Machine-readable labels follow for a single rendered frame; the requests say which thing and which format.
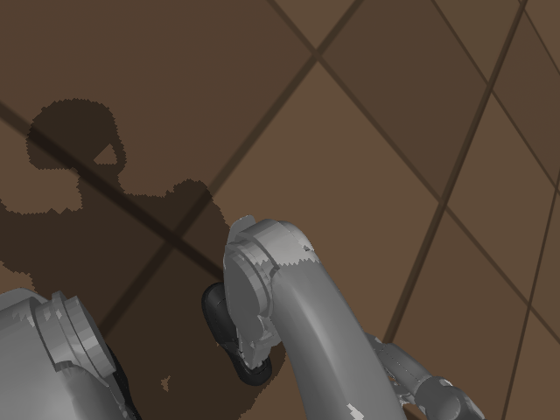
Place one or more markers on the right robot foot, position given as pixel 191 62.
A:
pixel 214 307

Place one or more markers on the left robot foot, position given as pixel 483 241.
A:
pixel 123 385

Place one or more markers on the right robot arm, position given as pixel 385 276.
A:
pixel 439 400

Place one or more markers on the right robot hand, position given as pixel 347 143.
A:
pixel 402 367

